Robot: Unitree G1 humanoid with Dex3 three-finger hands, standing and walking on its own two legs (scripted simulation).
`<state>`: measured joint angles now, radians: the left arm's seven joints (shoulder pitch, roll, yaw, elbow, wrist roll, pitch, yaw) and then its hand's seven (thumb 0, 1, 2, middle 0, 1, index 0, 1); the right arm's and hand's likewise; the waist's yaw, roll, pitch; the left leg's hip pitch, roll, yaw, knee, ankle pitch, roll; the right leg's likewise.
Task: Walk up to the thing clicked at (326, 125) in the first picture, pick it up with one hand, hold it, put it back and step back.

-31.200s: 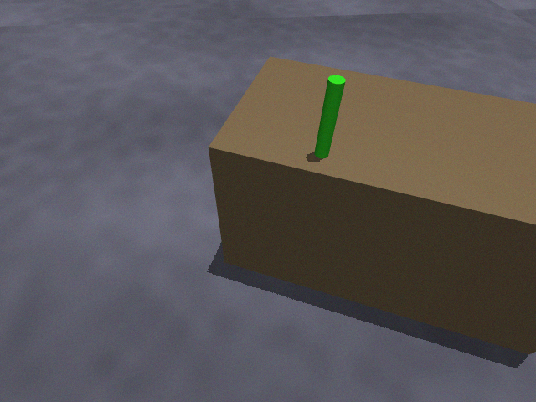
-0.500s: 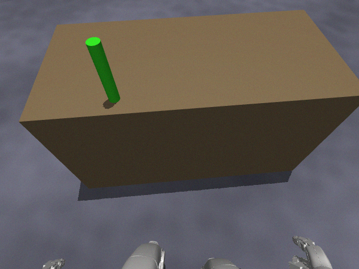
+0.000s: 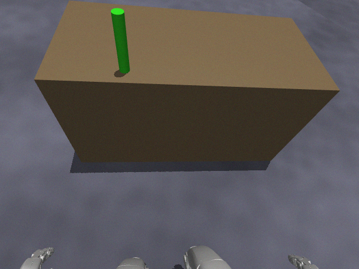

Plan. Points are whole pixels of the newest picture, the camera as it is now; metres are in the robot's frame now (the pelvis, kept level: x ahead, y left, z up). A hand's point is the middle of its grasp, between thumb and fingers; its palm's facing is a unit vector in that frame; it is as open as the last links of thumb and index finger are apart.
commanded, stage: step back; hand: left
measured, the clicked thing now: (121, 44) +0.80 +0.21 -0.01
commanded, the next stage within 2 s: stand in 1.74 s
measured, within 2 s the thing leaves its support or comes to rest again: neither
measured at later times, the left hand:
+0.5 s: hand out of the picture -0.07 +0.24 -0.14, palm faces +0.01 -0.90 -0.44, open 7.4 cm
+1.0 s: hand out of the picture -0.26 +0.21 -0.15, palm faces +0.02 -0.92 -0.39, open 7.4 cm
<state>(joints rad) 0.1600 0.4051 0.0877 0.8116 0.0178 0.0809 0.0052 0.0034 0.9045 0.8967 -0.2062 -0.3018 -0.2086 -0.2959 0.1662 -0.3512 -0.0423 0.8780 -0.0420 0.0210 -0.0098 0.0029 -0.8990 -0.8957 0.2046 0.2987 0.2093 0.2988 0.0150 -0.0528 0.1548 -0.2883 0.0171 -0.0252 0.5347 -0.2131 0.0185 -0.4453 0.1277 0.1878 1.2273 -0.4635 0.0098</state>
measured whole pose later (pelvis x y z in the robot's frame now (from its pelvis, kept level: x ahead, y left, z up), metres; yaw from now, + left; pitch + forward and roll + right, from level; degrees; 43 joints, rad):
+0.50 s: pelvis -0.18 -0.04 -0.01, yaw +2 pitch -1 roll +1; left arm 0.15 0.38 0.07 0.79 0.05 0.06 0.02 0.01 0.90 0.90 -0.21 -0.30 -0.21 -0.30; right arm 0.22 -0.40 -0.04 0.89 -0.02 0.04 -0.03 0.00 -0.90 -0.90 0.20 0.30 0.20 0.30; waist 0.00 0.02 0.15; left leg -0.33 -0.06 -0.07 0.87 -0.50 -0.02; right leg -0.36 -0.04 -0.03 0.65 -0.27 -0.01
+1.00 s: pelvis -0.28 -0.06 +0.00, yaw +0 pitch -3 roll -1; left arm 0.29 0.36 0.06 0.99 0.05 -0.01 0.00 0.01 0.90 0.90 -0.21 -0.30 -0.21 -0.30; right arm 0.18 -0.39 -0.06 0.93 -0.04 0.02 0.02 0.00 -0.90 -0.90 0.20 0.30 0.21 0.30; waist 0.05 0.03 0.05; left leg -0.38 0.01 -0.05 0.79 -0.42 0.00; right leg -0.15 0.02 0.04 0.54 -0.35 -0.02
